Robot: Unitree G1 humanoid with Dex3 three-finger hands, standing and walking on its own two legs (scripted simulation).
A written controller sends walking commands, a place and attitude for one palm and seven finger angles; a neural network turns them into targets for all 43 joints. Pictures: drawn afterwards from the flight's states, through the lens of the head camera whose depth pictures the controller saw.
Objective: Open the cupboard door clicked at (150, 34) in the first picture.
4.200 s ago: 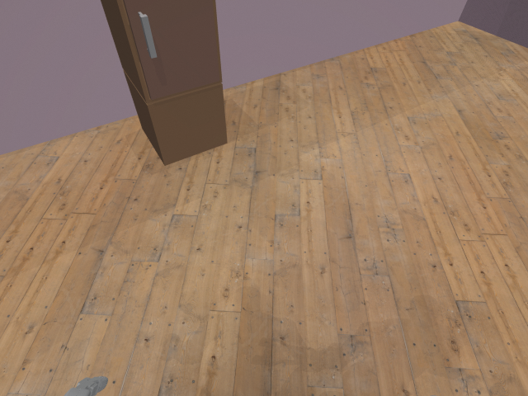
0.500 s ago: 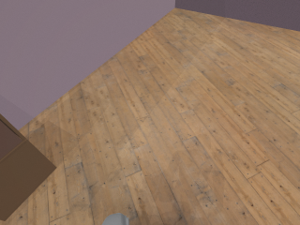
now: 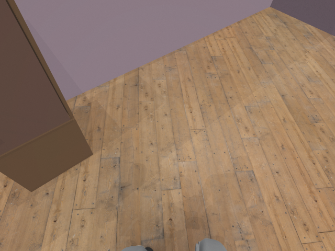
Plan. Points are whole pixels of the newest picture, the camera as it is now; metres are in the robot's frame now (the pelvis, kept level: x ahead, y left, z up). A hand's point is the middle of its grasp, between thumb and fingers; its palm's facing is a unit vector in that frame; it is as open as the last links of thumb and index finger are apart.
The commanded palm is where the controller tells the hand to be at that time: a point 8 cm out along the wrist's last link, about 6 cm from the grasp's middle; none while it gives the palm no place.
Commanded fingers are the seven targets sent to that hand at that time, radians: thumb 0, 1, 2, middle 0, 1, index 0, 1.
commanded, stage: turn to face it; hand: left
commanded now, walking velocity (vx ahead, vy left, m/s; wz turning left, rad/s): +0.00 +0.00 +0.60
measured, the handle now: out of the picture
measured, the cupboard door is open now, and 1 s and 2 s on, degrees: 0 0 0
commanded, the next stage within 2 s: take the last steps up to it in 1.14 s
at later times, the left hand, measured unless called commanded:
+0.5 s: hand out of the picture +0.01 +0.15 -0.14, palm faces +0.30 -0.91 -0.30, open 7.4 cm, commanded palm none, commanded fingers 0.00 0.90 0.90 -0.20 -0.30 -0.20 -0.30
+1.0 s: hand out of the picture -0.13 +0.20 -0.17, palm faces +0.57 -0.78 -0.26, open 7.4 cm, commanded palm none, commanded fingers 0.00 0.90 0.90 -0.20 -0.30 -0.20 -0.30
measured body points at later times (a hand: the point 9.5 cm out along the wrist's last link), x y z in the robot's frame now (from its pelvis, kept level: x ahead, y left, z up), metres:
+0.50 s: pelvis -0.02 -0.07 +0.01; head +0.01 -0.09 +0.45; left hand +0.00 +0.19 -0.11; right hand +0.11 -0.32 -0.15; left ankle -0.06 +0.06 -0.64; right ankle +0.00 -0.18 -0.74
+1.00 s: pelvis -0.05 -0.02 +0.01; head -0.04 +0.02 +0.45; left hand -0.16 +0.24 -0.15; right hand +0.18 -0.16 -0.12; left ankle -0.10 +0.05 -0.74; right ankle +0.02 -0.17 -0.66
